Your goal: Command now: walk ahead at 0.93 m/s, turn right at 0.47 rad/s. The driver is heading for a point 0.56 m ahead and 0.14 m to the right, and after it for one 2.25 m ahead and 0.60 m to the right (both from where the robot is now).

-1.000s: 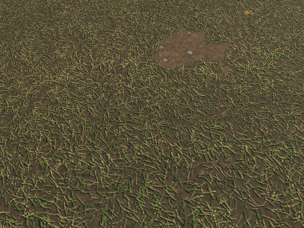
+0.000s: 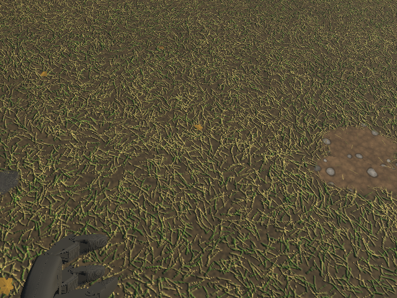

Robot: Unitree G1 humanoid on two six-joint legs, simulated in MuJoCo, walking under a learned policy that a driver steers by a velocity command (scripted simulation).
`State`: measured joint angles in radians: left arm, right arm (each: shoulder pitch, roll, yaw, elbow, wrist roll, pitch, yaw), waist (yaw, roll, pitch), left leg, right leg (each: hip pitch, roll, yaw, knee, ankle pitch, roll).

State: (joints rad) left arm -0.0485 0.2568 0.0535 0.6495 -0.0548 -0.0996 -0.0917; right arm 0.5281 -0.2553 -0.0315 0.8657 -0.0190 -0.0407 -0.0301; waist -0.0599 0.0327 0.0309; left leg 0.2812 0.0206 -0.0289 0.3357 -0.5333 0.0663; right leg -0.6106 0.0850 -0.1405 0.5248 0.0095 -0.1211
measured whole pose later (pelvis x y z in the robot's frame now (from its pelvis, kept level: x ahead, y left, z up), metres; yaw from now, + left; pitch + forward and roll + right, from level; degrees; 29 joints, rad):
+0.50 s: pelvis +0.49 +0.01 -0.07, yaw -25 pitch +1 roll -4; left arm 0.51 0.27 0.08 0.78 -0.05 -0.01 0.07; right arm 0.00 -0.32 -0.07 0.57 0.01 -0.18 0.03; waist 0.14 0.08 -0.03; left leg -0.39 0.07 -0.22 0.24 0.55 -0.04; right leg 0.02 0.18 0.37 0.97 -0.84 -0.06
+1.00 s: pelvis +0.71 -0.03 -0.14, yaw -29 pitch +2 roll +0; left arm -0.02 0.19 0.02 0.56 0.01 -0.01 0.00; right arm 0.41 -0.25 -0.03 0.86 0.02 -0.01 0.00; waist -0.11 0.00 0.02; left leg -0.34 -0.05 -0.07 0.95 -0.62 -0.02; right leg -0.44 0.02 0.02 0.52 -0.12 -0.03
